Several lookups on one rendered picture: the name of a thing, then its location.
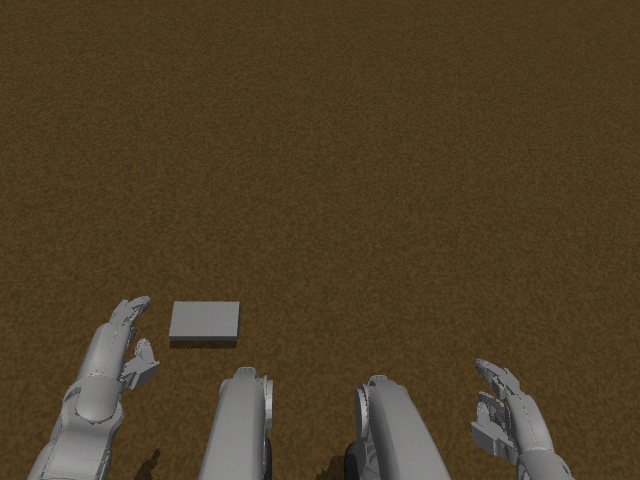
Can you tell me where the right robot foot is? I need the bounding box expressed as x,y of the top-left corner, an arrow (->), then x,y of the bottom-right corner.
344,441 -> 360,480

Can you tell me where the left robot hand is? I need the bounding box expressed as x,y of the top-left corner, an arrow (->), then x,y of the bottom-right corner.
75,296 -> 160,391

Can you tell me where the right robot hand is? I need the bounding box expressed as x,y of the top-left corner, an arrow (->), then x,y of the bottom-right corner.
471,359 -> 555,467

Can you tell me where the left robot arm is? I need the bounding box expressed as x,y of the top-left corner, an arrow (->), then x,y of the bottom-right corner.
27,376 -> 125,480

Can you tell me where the small box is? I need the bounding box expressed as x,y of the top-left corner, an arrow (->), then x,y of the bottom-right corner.
169,301 -> 241,341

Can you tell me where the right robot arm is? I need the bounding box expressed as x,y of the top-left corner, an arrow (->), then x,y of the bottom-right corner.
516,450 -> 576,480

